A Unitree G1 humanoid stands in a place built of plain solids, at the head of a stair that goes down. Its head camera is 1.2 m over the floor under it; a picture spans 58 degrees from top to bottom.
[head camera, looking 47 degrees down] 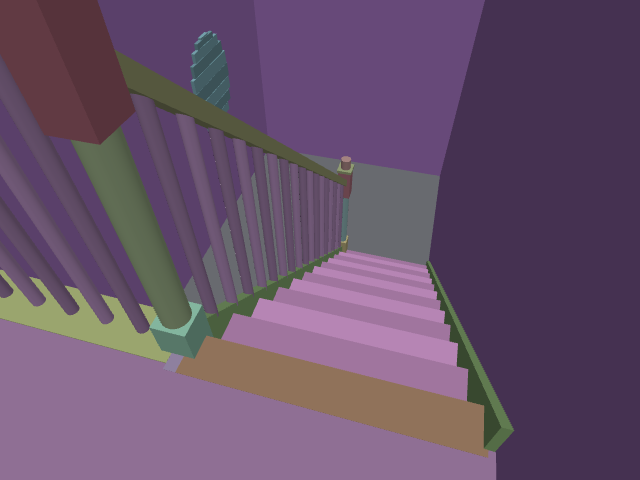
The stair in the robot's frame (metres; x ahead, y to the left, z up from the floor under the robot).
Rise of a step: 0.20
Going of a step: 0.22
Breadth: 0.88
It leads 15 degrees to the right of straight ahead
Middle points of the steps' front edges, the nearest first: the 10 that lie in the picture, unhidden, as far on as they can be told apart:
0.60 -0.05 0.00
0.82 -0.09 -0.21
1.03 -0.15 -0.41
1.25 -0.21 -0.62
1.46 -0.27 -0.82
1.68 -0.33 -1.03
1.89 -0.39 -1.23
2.11 -0.44 -1.43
2.32 -0.50 -1.64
2.54 -0.56 -1.84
